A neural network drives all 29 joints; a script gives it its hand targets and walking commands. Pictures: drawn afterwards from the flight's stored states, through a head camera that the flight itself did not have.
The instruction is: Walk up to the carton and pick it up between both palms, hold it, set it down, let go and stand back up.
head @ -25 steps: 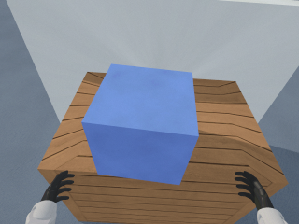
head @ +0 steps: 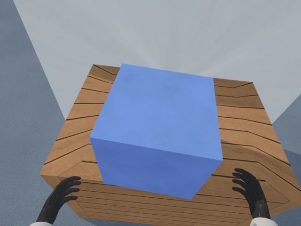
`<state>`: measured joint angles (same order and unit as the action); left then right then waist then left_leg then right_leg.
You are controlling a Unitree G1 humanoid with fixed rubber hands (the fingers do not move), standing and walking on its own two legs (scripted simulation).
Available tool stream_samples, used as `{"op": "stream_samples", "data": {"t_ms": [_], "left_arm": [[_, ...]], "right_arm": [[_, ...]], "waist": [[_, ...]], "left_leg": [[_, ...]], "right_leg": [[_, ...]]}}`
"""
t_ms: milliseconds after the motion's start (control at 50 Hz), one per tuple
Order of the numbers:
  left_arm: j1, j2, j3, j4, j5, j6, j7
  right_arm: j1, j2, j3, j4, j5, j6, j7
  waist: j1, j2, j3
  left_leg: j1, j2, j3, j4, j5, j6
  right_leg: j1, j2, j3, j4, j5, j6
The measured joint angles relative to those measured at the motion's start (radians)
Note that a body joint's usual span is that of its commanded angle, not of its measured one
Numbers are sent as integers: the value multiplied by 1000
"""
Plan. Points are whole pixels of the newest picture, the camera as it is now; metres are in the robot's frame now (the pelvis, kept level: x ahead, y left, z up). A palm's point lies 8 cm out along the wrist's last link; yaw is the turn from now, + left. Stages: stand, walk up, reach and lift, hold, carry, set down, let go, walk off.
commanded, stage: reach and lift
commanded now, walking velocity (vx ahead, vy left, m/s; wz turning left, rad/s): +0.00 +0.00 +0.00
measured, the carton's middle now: (156, 132) +0.38 -0.01 +0.00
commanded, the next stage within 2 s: none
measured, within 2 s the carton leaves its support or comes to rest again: neither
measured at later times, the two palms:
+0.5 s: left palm (51, 182) +0.21 +0.24 +0.02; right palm (260, 200) +0.18 -0.24 +0.04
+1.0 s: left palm (51, 140) +0.28 +0.24 +0.09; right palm (259, 164) +0.24 -0.24 +0.09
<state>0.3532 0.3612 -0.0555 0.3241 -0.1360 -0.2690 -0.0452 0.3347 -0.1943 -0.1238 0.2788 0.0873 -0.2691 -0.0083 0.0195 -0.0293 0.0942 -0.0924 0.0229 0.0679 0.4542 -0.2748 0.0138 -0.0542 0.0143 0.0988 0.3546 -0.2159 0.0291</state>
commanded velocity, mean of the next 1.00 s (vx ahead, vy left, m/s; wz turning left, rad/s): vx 0.00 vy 0.00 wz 0.00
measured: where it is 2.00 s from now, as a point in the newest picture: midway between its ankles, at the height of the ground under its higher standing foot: outside the picture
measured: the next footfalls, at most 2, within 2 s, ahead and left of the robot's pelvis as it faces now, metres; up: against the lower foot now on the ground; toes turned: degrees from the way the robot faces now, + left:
none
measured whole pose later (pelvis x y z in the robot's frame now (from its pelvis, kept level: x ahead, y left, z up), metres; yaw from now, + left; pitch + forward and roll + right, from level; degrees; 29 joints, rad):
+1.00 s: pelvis +0.00 +0.00 +0.00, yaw +0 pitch -5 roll -1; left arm -0.06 0.43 0.06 0.00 -0.27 0.30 -0.05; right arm 0.14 -0.26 -0.12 -0.15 0.21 0.25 -0.06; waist 0.02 -0.01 0.09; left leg -0.09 0.02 0.07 0.41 -0.25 0.01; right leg -0.05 0.01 0.10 0.32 -0.19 0.03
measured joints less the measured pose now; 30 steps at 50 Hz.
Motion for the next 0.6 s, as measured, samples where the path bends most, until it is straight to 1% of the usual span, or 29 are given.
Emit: {"op": "stream_samples", "data": {"t_ms": [100, 200, 260, 320, 380, 480, 600], "left_arm": [[14, 0, -23, -21, -28, -85, 4], [8, 2, -44, -21, -65, -94, 4], [-13, 10, -50, -20, -82, -82, 5], [-52, 25, -51, -21, -98, -46, 14], [-102, 42, -49, -31, -113, 10, 23], [-173, 63, -21, -92, -130, 116, 26], [-237, 69, 17, -165, -130, 258, 24]], "right_arm": [[0, 0, 4, 6, 31, -48, 0], [0, 0, 4, 6, 40, -43, 0], [0, 0, 4, -14, 40, -9, -4], [-1, 0, 4, -58, 40, 42, -8], [-2, 0, 4, -118, 40, 106, -12], [-8, 0, 4, -222, 40, 211, -19], [-36, 0, 4, -299, 52, 314, -24]], "waist": [[1, 2, 0], [1, 4, -1], [1, 4, -1], [1, 4, -2], [1, 4, -4], [1, 4, -6], [1, 4, -6]], "left_leg": [[1, 0, 0, 0, 1, 0], [2, 0, 0, 0, 6, 0], [3, 0, 0, 0, 10, 0], [4, 0, 0, 0, 13, 0], [4, -1, 0, 0, 15, 0], [4, -1, 0, 0, 15, 0], [4, -1, 0, -7, 15, 0]], "right_leg": [[1, 0, 0, 0, 0, 1], [1, 0, 0, 2, 4, 3], [1, 0, 0, 4, 7, 3], [0, 0, 0, 9, 8, 1], [-2, 0, 0, 12, 8, 0], [-2, 0, 0, 13, 8, 0], [-2, 0, 0, 7, 8, -1]]}}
